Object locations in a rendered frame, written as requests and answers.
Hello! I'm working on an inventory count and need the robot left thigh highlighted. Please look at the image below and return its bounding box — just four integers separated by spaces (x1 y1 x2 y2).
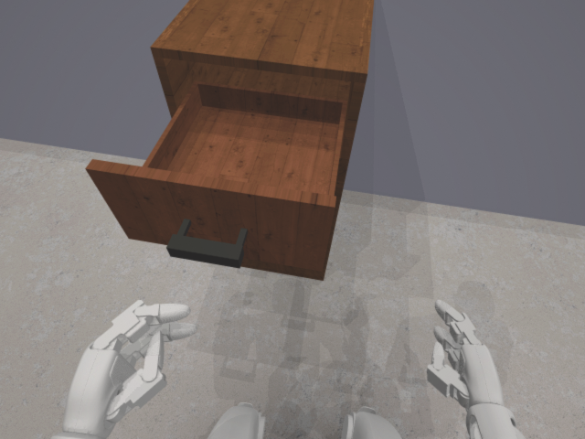
207 406 265 439

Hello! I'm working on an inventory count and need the robot right thigh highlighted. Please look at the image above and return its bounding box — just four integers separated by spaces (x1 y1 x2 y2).
341 412 402 439

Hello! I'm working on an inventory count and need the cabinet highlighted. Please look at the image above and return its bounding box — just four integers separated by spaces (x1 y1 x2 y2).
150 0 374 281

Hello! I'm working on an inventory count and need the robot thigh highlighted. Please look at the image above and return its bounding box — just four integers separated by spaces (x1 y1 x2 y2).
207 406 265 439
341 412 402 439

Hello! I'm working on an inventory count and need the handle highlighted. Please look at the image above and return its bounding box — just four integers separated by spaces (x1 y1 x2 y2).
166 219 248 268

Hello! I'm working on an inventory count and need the right robot forearm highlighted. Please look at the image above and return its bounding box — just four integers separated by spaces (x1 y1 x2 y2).
466 403 526 439

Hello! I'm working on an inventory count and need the right robot hand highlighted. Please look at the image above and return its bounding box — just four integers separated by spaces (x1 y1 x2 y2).
427 299 505 412

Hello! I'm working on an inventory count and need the left robot hand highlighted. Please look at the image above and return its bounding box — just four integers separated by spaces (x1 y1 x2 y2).
62 300 197 438

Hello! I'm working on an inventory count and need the drawer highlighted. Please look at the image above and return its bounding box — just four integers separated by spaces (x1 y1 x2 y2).
85 81 347 272

